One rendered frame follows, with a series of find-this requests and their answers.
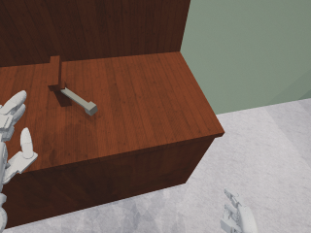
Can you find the counter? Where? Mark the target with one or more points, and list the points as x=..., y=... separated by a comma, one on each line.
x=153, y=123

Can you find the tap lever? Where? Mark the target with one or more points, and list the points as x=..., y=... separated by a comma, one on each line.
x=90, y=107

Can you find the robot right hand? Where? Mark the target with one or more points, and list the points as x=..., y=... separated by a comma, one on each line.
x=241, y=220

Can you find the robot left hand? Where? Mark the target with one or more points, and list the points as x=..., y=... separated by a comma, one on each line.
x=10, y=113

